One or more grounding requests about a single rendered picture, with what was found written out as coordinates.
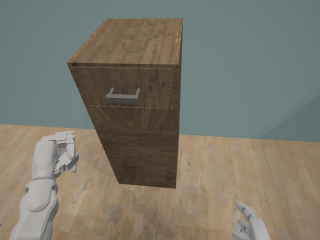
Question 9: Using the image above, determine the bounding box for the cabinet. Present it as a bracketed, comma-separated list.
[67, 18, 183, 189]

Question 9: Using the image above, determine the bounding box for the robot left hand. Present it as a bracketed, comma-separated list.
[31, 131, 79, 181]

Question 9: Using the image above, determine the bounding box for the left robot forearm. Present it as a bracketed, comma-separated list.
[9, 178, 59, 240]

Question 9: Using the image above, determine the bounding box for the handle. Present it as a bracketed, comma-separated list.
[105, 87, 141, 103]

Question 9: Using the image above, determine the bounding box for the drawer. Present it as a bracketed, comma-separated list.
[75, 66, 173, 109]

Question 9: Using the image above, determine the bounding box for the robot right hand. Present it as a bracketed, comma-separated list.
[232, 201, 271, 240]

